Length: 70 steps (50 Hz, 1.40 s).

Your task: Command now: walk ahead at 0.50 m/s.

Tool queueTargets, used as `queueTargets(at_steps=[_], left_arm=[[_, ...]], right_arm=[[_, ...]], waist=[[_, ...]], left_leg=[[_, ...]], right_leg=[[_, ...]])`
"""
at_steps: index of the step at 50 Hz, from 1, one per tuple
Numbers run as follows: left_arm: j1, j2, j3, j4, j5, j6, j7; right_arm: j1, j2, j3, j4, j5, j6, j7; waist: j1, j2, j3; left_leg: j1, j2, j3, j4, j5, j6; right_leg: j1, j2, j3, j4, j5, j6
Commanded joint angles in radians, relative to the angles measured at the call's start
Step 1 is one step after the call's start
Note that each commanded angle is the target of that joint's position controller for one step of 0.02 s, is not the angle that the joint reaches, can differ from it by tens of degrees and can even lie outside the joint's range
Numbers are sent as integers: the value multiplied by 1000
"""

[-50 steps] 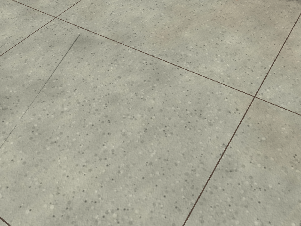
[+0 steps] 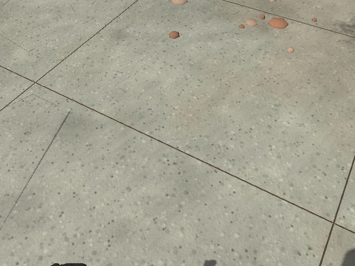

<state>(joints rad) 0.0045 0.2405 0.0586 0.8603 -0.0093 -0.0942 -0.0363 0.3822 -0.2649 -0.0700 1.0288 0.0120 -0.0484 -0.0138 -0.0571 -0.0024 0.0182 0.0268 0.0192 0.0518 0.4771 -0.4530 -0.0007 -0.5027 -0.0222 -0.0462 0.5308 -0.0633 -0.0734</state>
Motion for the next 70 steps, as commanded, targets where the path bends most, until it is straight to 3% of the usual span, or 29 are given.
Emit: queueTargets(at_steps=[1, 2, 3, 4, 5, 9, 16, 21, 24, 26, 27, 28, 29, 30, 31, 32, 36, 43, 48, 51, 53, 54, 55, 56, 57, 58, 59, 63, 70], left_arm=[[446, 268, 76, 73, 0, 6, 11], [380, 204, 54, 62, -8, 4, 12], [299, 165, 43, 39, -3, 2, 16], [230, 138, 33, 29, 8, -1, 14], [188, 106, 23, 24, 19, -6, 12], [207, 130, 26, 46, 16, -16, 17], [314, 158, 30, 86, 1, -6, 44], [394, 171, 38, 131, -8, 17, 48], [363, 194, 48, 129, -10, 33, 53], [340, 156, 32, 112, -5, 41, 55], [438, 63, 3, 88, 12, 28, 47], [448, 38, -9, 100, 2, 2, 40], [358, 137, 17, 81, -27, -19, 33], [275, 152, 19, 58, -40, -29, 33], [237, 144, 22, 53, -31, -28, 40], [240, 141, 31, 58, -18, -16, 46], [248, 84, 28, 54, -5, 23, 51], [11, 59, 15, -15, -1, 14, 33], [-102, 71, 6, -63, -10, 4, 5], [-22, 119, 22, -55, -11, -4, -4], [281, 206, 67, 35, 0, -4, 6], [425, 309, 91, 61, 17, 1, 14], [446, 268, 75, 73, 0, 6, 11], [375, 204, 53, 61, -8, 5, 12], [295, 165, 42, 38, -3, 3, 16], [227, 137, 32, 28, 8, 0, 14], [185, 104, 22, 24, 19, -6, 12], [206, 131, 26, 46, 16, -15, 17], [304, 154, 28, 85, 4, -4, 45]], right_arm=[[76, -12, 21, -69, -5, -43, 10], [-14, -111, -5, -88, 23, -64, 16], [-99, -128, -7, -112, 37, -75, 17], [-139, -120, -10, -117, 29, -74, 11], [-138, -117, -19, -113, 16, -63, 4], [-128, -59, -16, -116, 3, -24, -1], [-366, -35, -3, -184, -1, -32, 17], [-478, -47, 6, -232, 8, -41, 44], [-398, -96, -11, -224, 9, -49, 53], [-95, -182, -55, -134, -2, -50, 43], [46, -285, -79, -108, -20, -45, 35], [67, -245, -64, -96, -3, -40, 39], [-2, -181, -42, -108, 4, -42, 38], [-83, -142, -31, -130, 0, -44, 34], [-151, -114, -21, -140, -11, -47, 36], [-192, -82, -12, -145, -22, -53, 38], [-170, -107, -15, -123, -19, -61, 33], [-62, -134, -18, -83, -5, -51, 5], [18, -147, -26, -38, 4, -28, 2], [-13, -169, -36, -41, 7, -13, -4], [-36, -133, -20, -58, 2, -5, -5], [62, -41, 8, -81, -15, -18, 2], [75, -15, 21, -69, -4, -44, 11], [-17, -114, -5, -89, 24, -65, 17], [-102, -129, -7, -112, 37, -75, 17], [-141, -121, -10, -117, 28, -74, 11], [-140, -118, -19, -112, 15, -62, 4], [-129, -59, -16, -116, 3, -23, -1], [-366, -33, -2, -184, -4, -33, 18]], waist=[[163, -276, -429], [170, -197, -306], [155, -142, -193], [124, -68, -109], [88, -68, -71], [41, -67, -21], [103, -51, 36], [130, -55, 70], [64, -88, 16], [-70, -53, -177], [-53, 151, -341], [-50, 284, -427], [-55, 202, -298], [-40, 145, -188], [-8, 75, -105], [28, 77, -68], [73, 74, -21], [10, 58, 36], [-17, 61, 71], [48, 94, 17], [183, 62, -177], [167, -141, -343], [163, -274, -430], [170, -195, -300], [155, -138, -188], [123, -66, -105], [87, -67, -67], [41, -66, -20], [100, -48, 45]], left_leg=[[-662, -85, -92, 787, -112, 15], [-775, -16, -165, 877, -100, 38], [-801, 37, -137, 863, -15, 55], [-766, 82, -114, 796, 69, 56], [-703, 116, -120, 727, 123, 56], [-651, 144, -111, 583, 218, 31], [-663, 95, -54, 176, 561, 1], [-694, 71, -57, 55, 497, 30], [-552, 26, -25, 23, 386, 72], [-107, 31, -37, 39, 414, 134], [294, 289, -433, 31, 351, 270], [403, 390, -787, -152, 203, 356], [311, 350, -689, -174, 116, 301], [170, 313, -544, -188, 147, 262], [13, 276, -438, -224, 225, 242], [-95, 241, -366, -254, 289, 224], [-218, 216, -251, -346, 389, 241], [-174, 161, -102, -375, 454, 196], [-1, 229, -109, -307, 492, 187], [60, 247, -104, -187, 754, 157], [-84, 156, -30, 175, 859, 104], [-454, 25, 11, 570, 470, 38], [-670, -84, -97, 791, -115, 15], [-781, -14, -163, 878, -98, 38], [-803, 40, -135, 860, -11, 55], [-765, 85, -113, 792, 72, 56], [-702, 117, -119, 723, 124, 56], [-653, 144, -110, 579, 223, 29], [-651, 90, -51, 163, 567, 2]], right_leg=[[936, -387, 776, -201, -181, -282], [848, -348, 687, -227, -272, -229], [708, -312, 543, -241, -241, -190], [550, -275, 436, -277, -162, -171], [441, -240, 364, -307, -98, -153], [311, -214, 247, -400, -2, -168], [354, -158, 95, -429, 66, -122], [525, -225, 102, -361, 101, -112], [586, -245, 98, -242, 358, -81], [443, -153, 23, 122, 460, -28], [75, -21, -18, 516, 72, 37], [-138, 86, 91, 733, -506, 60], [-249, 17, 157, 819, -490, 37], [-272, -37, 130, 803, -404, 20], [-236, -81, 107, 736, -320, 20], [-172, -114, 113, 667, -266, 19], [-124, -140, 104, 524, -165, 45], [-135, -91, 49, 121, 175, 73], [-169, -67, 50, 1, 107, 45], [-26, -22, 19, -31, -5, 2], [422, -26, 31, -16, 27, -61], [827, -286, 425, -21, -34, -198], [939, -389, 780, -204, -185, -285], [844, -349, 682, -228, -275, -230], [701, -311, 536, -243, -243, -190], [543, -273, 431, -279, -164, -170], [435, -237, 357, -309, -99, -150], [309, -214, 244, -402, -5, -167], [342, -151, 80, -418, 123, -117]])
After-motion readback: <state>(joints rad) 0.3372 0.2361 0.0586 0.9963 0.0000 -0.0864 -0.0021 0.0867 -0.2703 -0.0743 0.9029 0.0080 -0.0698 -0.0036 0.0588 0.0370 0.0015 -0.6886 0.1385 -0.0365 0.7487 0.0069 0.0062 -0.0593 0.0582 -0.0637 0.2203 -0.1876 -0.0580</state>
